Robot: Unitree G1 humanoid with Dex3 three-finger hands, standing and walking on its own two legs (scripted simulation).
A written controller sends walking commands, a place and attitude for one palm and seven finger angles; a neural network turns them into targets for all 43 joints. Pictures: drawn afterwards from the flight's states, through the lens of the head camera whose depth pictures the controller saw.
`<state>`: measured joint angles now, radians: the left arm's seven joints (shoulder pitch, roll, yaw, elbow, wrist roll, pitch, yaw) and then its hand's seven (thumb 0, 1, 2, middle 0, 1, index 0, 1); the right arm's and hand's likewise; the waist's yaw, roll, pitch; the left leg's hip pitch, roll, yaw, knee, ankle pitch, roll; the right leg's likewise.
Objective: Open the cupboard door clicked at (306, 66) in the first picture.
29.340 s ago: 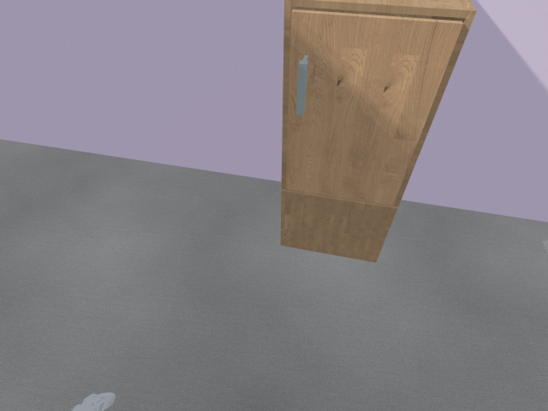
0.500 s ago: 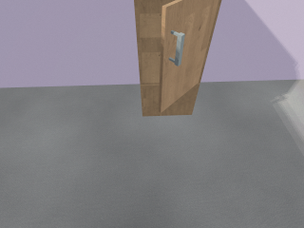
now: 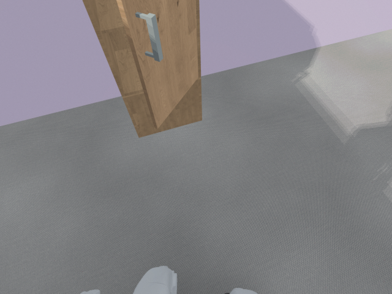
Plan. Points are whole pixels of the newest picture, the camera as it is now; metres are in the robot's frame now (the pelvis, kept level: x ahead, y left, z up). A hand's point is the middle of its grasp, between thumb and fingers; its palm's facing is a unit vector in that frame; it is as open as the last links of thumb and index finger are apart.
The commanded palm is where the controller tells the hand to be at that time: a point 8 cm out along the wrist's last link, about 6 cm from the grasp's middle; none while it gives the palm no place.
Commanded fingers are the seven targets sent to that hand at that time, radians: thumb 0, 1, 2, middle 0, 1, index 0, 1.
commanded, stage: walk to a spot facing it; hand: left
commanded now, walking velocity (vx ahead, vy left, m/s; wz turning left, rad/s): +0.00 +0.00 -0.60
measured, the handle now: (149, 37) +0.79 +0.20 +0.05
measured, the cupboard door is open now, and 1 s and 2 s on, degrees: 43 43 43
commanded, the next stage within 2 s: none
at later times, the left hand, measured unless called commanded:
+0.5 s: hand (118, 267) +0.17 +0.21 -0.16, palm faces -0.29 -0.93 -0.22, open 7.4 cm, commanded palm none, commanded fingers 0.00 0.90 0.90 -0.20 -0.30 -0.20 -0.30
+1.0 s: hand (157, 225) +0.28 +0.14 -0.17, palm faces -0.59 -0.79 -0.16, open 7.4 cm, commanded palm none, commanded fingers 0.00 0.90 0.90 -0.20 -0.30 -0.20 -0.30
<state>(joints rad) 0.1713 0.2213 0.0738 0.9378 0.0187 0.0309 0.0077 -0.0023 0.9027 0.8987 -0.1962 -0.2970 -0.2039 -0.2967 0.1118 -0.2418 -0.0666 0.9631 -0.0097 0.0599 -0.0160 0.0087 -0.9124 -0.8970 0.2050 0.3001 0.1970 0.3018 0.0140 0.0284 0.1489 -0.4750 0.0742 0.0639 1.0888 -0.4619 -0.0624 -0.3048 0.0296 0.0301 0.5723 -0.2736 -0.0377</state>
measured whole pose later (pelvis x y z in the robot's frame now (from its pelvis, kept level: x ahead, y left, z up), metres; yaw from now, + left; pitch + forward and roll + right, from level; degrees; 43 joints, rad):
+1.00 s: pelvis +0.11 +0.01 +0.00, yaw -37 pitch +1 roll -2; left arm 0.20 0.25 0.07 0.96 0.03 0.04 -0.06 0.01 0.90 0.90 -0.20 -0.30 -0.20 -0.30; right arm 0.27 -0.22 -0.02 0.88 -0.04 -0.06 0.00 0.00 -0.91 -0.90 0.21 0.30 0.20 0.30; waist -0.01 -0.04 0.07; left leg -0.26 0.08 0.15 0.56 -0.33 0.02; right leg -0.48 -0.01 0.01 1.14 -0.41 0.00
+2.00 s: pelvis +0.41 -0.34 +0.01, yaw -55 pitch -1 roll +0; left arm 0.27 0.18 0.05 1.07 0.02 -0.01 -0.03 0.00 0.91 0.90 -0.19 -0.30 -0.20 -0.30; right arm 0.23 -0.17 -0.03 1.01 -0.03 -0.08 -0.01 0.00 -0.92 -0.90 0.20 0.30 0.20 0.30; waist 0.04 -0.03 0.07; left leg -0.20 0.04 0.15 0.47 -0.25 0.03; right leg -0.52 -0.07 -0.03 1.18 -0.31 -0.01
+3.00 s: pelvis +0.62 -0.71 +0.00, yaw -47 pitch +1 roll +0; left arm 0.10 0.18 0.05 0.96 0.01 0.00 0.00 0.00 0.91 0.90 -0.19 -0.30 -0.20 -0.30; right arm 0.28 -0.18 -0.05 1.04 -0.02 0.01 0.00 0.00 -0.92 -0.90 0.21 0.30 0.20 0.30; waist -0.03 0.01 0.06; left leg -0.29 0.00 0.02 0.53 -0.26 0.02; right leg -0.39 -0.05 -0.06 0.66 -0.27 0.06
